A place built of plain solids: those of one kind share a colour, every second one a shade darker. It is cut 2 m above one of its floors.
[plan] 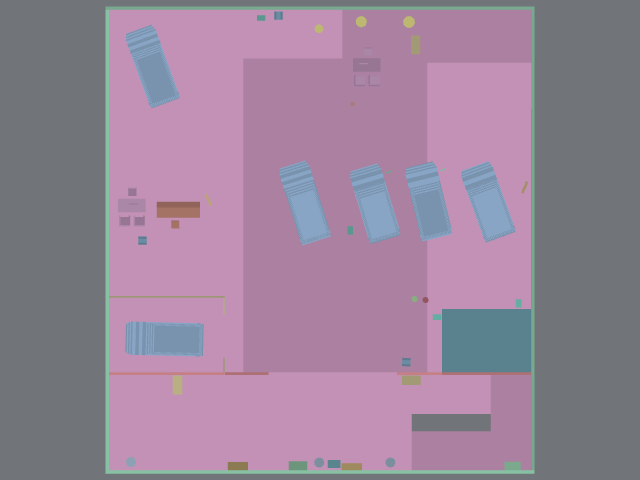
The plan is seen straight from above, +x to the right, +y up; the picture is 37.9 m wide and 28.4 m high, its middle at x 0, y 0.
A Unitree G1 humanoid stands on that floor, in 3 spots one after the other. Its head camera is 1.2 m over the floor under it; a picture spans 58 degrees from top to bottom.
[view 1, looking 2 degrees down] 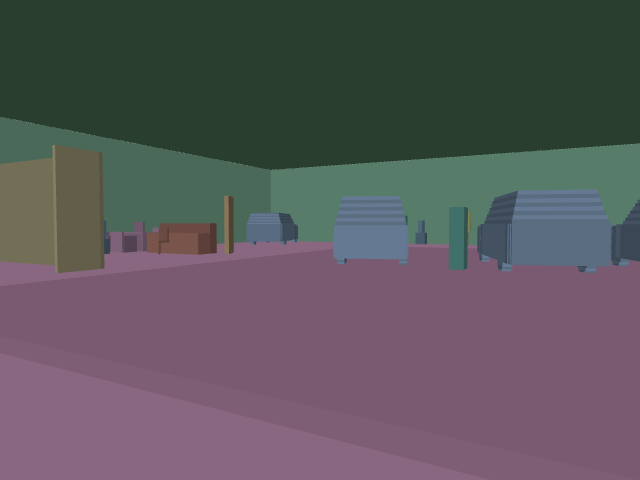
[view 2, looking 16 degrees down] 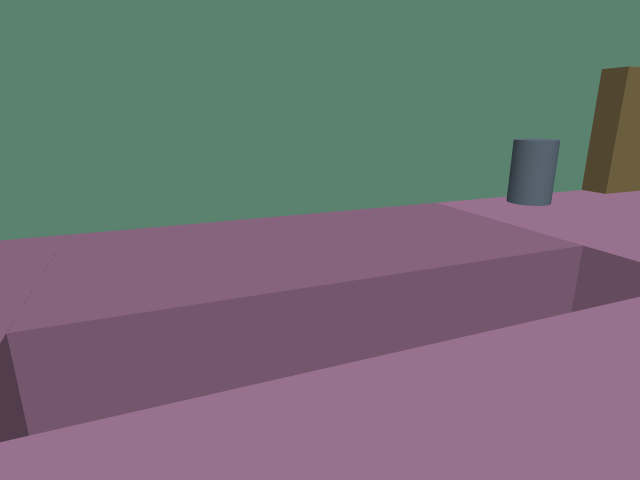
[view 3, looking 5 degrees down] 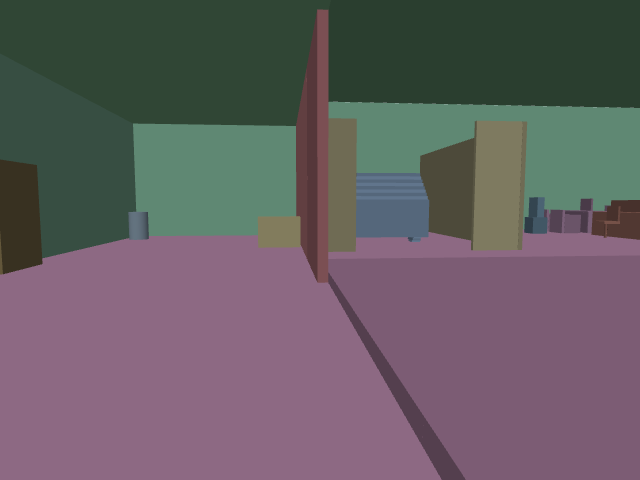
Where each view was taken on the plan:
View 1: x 3.70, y -9.96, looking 118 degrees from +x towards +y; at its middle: wall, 26.73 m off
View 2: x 9.28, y -8.56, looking -112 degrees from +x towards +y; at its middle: floor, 4.36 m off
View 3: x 3.31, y -8.50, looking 175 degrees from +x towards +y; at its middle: part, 6.39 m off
